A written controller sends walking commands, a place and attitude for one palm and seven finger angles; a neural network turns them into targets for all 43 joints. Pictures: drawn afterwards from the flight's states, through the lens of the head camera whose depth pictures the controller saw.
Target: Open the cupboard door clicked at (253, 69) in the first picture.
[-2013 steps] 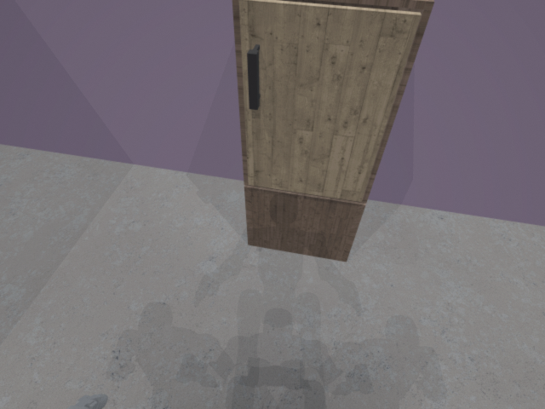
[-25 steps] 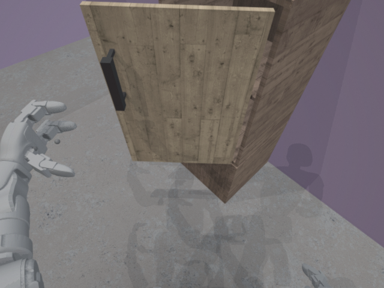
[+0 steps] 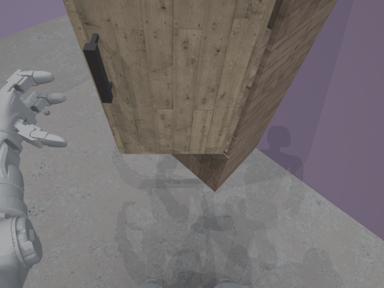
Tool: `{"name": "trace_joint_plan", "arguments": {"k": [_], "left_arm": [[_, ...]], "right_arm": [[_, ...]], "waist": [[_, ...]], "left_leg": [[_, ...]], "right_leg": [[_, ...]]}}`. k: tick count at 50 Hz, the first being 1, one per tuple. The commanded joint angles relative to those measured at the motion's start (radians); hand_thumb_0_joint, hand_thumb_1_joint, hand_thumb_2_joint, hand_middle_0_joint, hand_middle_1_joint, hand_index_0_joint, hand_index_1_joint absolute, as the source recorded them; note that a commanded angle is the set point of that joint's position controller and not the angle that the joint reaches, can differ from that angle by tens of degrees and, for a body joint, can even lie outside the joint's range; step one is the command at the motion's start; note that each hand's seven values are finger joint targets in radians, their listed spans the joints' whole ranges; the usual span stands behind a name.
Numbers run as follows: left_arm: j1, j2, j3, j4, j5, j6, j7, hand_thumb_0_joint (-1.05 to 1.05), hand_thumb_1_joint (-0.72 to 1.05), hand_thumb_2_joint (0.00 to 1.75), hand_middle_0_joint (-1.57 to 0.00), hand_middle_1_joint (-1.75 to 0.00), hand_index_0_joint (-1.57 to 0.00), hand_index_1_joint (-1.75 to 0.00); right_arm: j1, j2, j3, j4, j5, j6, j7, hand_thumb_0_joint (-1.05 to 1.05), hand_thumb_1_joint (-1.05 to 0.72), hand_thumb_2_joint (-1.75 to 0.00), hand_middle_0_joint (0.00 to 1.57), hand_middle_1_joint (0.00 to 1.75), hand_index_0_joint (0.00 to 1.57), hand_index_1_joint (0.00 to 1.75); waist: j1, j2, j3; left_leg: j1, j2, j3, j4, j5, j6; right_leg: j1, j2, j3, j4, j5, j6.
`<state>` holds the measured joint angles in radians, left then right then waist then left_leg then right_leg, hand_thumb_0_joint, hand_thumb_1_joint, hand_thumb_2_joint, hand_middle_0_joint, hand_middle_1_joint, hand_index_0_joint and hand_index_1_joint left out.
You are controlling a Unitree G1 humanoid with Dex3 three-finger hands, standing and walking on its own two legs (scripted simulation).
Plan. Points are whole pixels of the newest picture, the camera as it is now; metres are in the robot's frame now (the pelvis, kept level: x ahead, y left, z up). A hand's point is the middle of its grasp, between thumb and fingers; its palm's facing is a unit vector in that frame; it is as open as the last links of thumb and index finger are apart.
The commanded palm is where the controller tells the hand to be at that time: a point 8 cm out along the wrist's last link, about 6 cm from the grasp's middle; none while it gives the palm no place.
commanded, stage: move the hooked fingers beside the handle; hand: left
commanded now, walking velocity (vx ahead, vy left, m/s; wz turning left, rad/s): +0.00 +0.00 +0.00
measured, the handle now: (101, 70) +0.57 +0.21 +0.10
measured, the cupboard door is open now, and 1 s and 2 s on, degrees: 45 45 45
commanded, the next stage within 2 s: slide the fingers in behind the handle in 1.42 s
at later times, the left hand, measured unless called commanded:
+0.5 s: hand (60, 86) +0.50 +0.28 +0.10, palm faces +0.03 -1.00 +0.01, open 14.0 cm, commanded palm +0.49 +0.32 +0.10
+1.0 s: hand (61, 83) +0.51 +0.28 +0.10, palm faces +0.04 -1.00 +0.01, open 14.0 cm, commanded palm +0.49 +0.32 +0.10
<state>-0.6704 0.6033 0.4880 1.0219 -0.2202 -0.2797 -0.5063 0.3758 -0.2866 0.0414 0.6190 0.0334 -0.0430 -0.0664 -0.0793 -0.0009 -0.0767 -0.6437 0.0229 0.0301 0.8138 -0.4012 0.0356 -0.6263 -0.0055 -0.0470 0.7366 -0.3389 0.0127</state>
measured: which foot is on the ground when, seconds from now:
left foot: down 0.00-1.00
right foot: down 0.00-1.00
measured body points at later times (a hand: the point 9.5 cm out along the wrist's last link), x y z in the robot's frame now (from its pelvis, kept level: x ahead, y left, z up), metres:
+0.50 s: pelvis +0.00 +0.01 -0.01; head +0.13 +0.03 +0.42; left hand +0.49 +0.34 +0.11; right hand -0.01 -0.27 -0.11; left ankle -0.01 +0.09 -0.71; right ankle +0.01 -0.13 -0.71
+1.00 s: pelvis +0.02 +0.00 -0.01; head +0.14 +0.03 +0.42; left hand +0.50 +0.34 +0.10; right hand +0.00 -0.26 -0.11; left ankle -0.01 +0.09 -0.71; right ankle +0.01 -0.13 -0.71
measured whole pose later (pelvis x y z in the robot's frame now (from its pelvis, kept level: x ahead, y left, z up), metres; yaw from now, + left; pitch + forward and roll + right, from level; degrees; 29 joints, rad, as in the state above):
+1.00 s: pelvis +0.02 +0.00 -0.01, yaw -2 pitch +20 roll -4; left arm -0.86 0.74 0.54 1.15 -0.14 -0.27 -0.47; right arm 0.45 -0.28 0.05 0.59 0.01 0.10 -0.02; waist -0.16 0.01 -0.09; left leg -0.78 0.05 0.03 0.88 -0.45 0.04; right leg -0.74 0.03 -0.05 0.75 -0.35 0.02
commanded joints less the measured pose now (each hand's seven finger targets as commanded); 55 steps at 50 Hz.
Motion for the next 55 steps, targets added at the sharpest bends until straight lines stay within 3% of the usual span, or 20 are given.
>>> {"name": "trace_joint_plan", "arguments": {"k": [1,6,13,15,17,20,22,24,27,28,31,33,35,38,40,43,48,50,53,55], "left_arm": [[-0.455,0.293,0.011,-0.177,-0.002,-0.072,0.006,0.0,-0.5,0.3,-0.3,-1.2,-0.3,-1.2],[-0.525,0.342,0.03,-0.096,0.02,-0.07,0.028,0.0,-0.5,0.3,-0.3,-1.2,-0.3,-1.2],[-0.598,0.404,0.056,-0.091,0.044,-0.091,0.03,0.0,-0.5,0.3,-0.3,-1.2,-0.3,-1.2],[-0.588,0.377,0.033,-0.043,0.046,-0.08,0.024,0.0,-0.5,0.3,-0.3,-1.2,-0.3,-1.2],[-0.606,0.4,0.04,0.014,0.047,-0.064,0.024,0.0,-0.5,0.3,-0.3,-1.2,-0.3,-1.2],[-0.695,0.426,0.019,0.015,0.08,-0.054,0.031,0.0,-0.5,0.3,-0.3,-1.2,-0.3,-1.2],[-0.723,0.477,0.055,0.007,0.08,-0.067,0.036,0.0,-0.5,0.3,-0.3,-1.2,-0.3,-1.2],[-0.761,0.46,0.034,-0.01,0.091,-0.076,0.033,0.0,-0.5,0.3,-0.3,-1.2,-0.3,-1.2],[-0.744,0.516,0.072,0.077,0.088,-0.057,0.028,0.0,-0.5,0.3,-0.3,-1.2,-0.3,-1.2],[-0.761,0.524,0.062,0.09,0.102,-0.047,0.025,0.0,-0.5,0.3,-0.3,-1.2,-0.3,-1.2],[-0.737,0.529,0.055,0.084,0.122,-0.035,0.029,0.0,-0.5,0.3,-0.3,-1.2,-0.3,-1.2],[-0.725,0.551,0.081,0.022,0.114,-0.05,0.025,0.0,-0.5,0.3,-0.3,-1.2,-0.3,-1.2],[-0.675,0.505,0.075,0.015,0.097,-0.049,0.017,0.0,-0.5,0.3,-0.3,-1.2,-0.3,-1.2],[-0.628,0.579,0.148,-0.019,0.087,-0.045,0.017,0.0,-0.5,0.3,-0.3,-1.2,-0.3,-1.2],[-0.613,0.518,0.106,-0.05,0.088,-0.042,0.019,0.0,-0.5,0.3,-0.3,-1.2,-0.3,-1.2],[-0.602,0.54,0.138,-0.109,0.077,-0.053,0.03,0.0,-0.5,0.3,-0.3,-1.2,-0.3,-1.2],[-0.604,0.417,0.052,-0.091,0.061,-0.052,0.028,0.0,-0.5,0.3,-0.3,-1.2,-0.3,-1.2],[-0.621,0.415,0.042,-0.037,0.067,-0.041,0.033,0.0,-0.5,0.3,-0.3,-1.2,-0.3,-1.2],[-0.663,0.402,0.022,-0.056,0.072,-0.054,0.039,0.0,-0.5,0.3,-0.3,-1.2,-0.3,-1.2],[-0.674,0.399,0.022,-0.038,0.072,-0.062,0.047,0.0,-0.5,0.3,-0.3,-1.2,-0.3,-1.2]], "right_arm": [[0.095,-0.182,-0.074,-0.075,-0.001,-0.015,-0.017,0.0,-0.9,-0.9,0.2,0.3,0.2,0.3],[0.118,-0.194,-0.071,-0.063,-0.006,0.005,-0.016,0.0,-0.9,-0.9,0.2,0.3,0.2,0.3],[0.162,-0.196,-0.071,-0.055,-0.017,0.033,-0.007,0.0,-0.9,-0.9,0.2,0.3,0.2,0.3],[0.164,-0.193,-0.068,-0.054,-0.016,0.044,-0.002,0.0,-0.9,-0.9,0.2,0.3,0.2,0.3],[0.174,-0.201,-0.064,-0.054,-0.016,0.053,-0.006,0.0,-0.9,-0.9,0.2,0.3,0.2,0.3],[0.189,-0.206,-0.061,-0.051,-0.017,0.063,-0.007,0.0,-0.9,-0.9,0.2,0.3,0.2,0.3],[0.208,-0.211,-0.061,-0.049,-0.022,0.068,-0.011,0.0,-0.9,-0.9,0.2,0.3,0.2,0.3],[0.218,-0.207,-0.06,-0.043,-0.026,0.074,-0.007,0.0,-0.9,-0.9,0.2,0.3,0.2,0.3],[0.238,-0.215,-0.053,-0.038,-0.027,0.086,-0.008,0.0,-0.9,-0.9,0.2,0.3,0.2,0.3],[0.24,-0.215,-0.049,-0.041,-0.025,0.09,-0.007,0.0,-0.9,-0.9,0.2,0.3,0.2,0.3],[0.25,-0.216,-0.051,-0.053,-0.03,0.099,-0.003,0.0,-0.9,-0.9,0.2,0.3,0.2,0.3],[0.263,-0.215,-0.055,-0.062,-0.033,0.108,0.0,0.0,-0.9,-0.9,0.2,0.3,0.2,0.3],[0.264,-0.207,-0.062,-0.066,-0.033,0.116,0.011,0.0,-0.9,-0.9,0.2,0.3,0.2,0.3],[0.265,-0.213,-0.069,-0.081,-0.034,0.123,0.015,0.0,-0.9,-0.9,0.2,0.3,0.2,0.3],[0.256,-0.201,-0.068,-0.087,-0.029,0.13,0.023,0.0,-0.9,-0.9,0.2,0.3,0.2,0.3],[0.254,-0.203,-0.076,-0.088,-0.028,0.135,0.024,0.0,-0.9,-0.9,0.2,0.3,0.2,0.3],[0.227,-0.192,-0.071,-0.077,-0.021,0.134,0.025,0.0,-0.9,-0.9,0.2,0.3,0.2,0.3],[0.229,-0.197,-0.07,-0.067,-0.021,0.134,0.02,0.0,-0.9,-0.9,0.2,0.3,0.2,0.3],[0.216,-0.193,-0.066,-0.069,-0.021,0.128,0.015,0.0,-0.9,-0.9,0.2,0.3,0.2,0.3],[0.212,-0.194,-0.065,-0.062,-0.023,0.123,0.013,0.0,-0.9,-0.9,0.2,0.3,0.2,0.3]], "waist": [[-0.022,0.158,-0.357],[-0.038,0.113,-0.354],[-0.044,0.181,-0.463],[-0.049,0.191,-0.421],[-0.066,0.121,-0.369],[-0.091,0.172,-0.382],[-0.091,0.161,-0.418],[-0.098,0.23,-0.475],[-0.104,0.166,-0.438],[-0.109,0.181,-0.428],[-0.106,0.198,-0.437],[-0.087,0.24,-0.524],[-0.08,0.237,-0.53],[-0.051,0.207,-0.545],[-0.057,0.233,-0.516],[-0.052,0.237,-0.525],[-0.075,0.242,-0.455],[-0.09,0.168,-0.399],[-0.091,0.225,-0.431],[-0.096,0.189,-0.415]], "left_leg": [[0.292,0.006,-0.072,-0.091,0.402,-0.024],[0.249,0.009,-0.082,-0.082,0.368,-0.022],[0.312,0.02,-0.086,-0.038,0.527,-0.032],[0.288,0.02,-0.085,-0.037,0.51,-0.033],[0.222,0.017,-0.082,-0.039,0.446,-0.02],[0.21,0.014,-0.081,-0.033,0.393,-0.016],[0.221,0.018,-0.089,-0.022,0.429,-0.018],[0.274,0.02,-0.093,-0.008,0.483,-0.025],[0.199,0.019,-0.089,0.004,0.458,-0.015],[0.179,0.019,-0.083,0.002,0.44,-0.013],[0.181,0.021,-0.084,0.007,0.44,-0.012],[0.257,0.027,-0.089,0.015,0.55,-0.024],[0.279,0.03,-0.083,0.025,0.596,-0.023],[0.249,0.027,-0.079,0.019,0.617,-0.017],[0.259,0.026,-0.069,0.016,0.623,-0.014],[0.301,0.031,-0.077,0.014,0.665,-0.018],[0.312,0.029,-0.071,0.006,0.631,-0.017],[0.256,0.026,-0.075,-0.002,0.547,-0.012],[0.286,0.022,-0.075,-0.001,0.547,-0.018],[0.269,0.024,-0.079,0.001,0.518,-0.017]], "right_leg": [[0.053,0.04,0.0,-0.042,0.25,-0.039],[0.034,0.04,-0.002,-0.034,0.226,-0.036],[0.021,0.048,0.0,-0.005,0.298,-0.033],[-0.002,0.05,-0.003,-0.009,0.282,-0.034],[0.001,0.051,-0.002,-0.012,0.27,-0.033],[-0.027,0.049,0.005,-0.013,0.241,-0.03],[-0.016,0.053,0.003,-0.002,0.259,-0.034],[-0.04,0.055,0.004,0.002,0.271,-0.032],[-0.02,0.059,0.006,0.004,0.285,-0.032],[-0.022,0.057,0.008,0.003,0.282,-0.027],[-0.039,0.057,0.004,0.005,0.273,-0.027],[-0.022,0.062,0.0,0.018,0.321,-0.03],[-0.023,0.067,-0.001,0.014,0.345,-0.029],[0.044,0.069,0.002,0.017,0.397,-0.029],[0.03,0.07,0.0,0.01,0.402,-0.027],[0.03,0.074,-0.002,0.006,0.406,-0.028],[-0.009,0.074,-0.004,-0.009,0.376,-0.027],[-0.01,0.072,-0.007,-0.012,0.346,-0.025],[-0.019,0.067,-0.001,-0.007,0.339,-0.028],[-0.024,0.067,-0.003,-0.007,0.326,-0.028]]}}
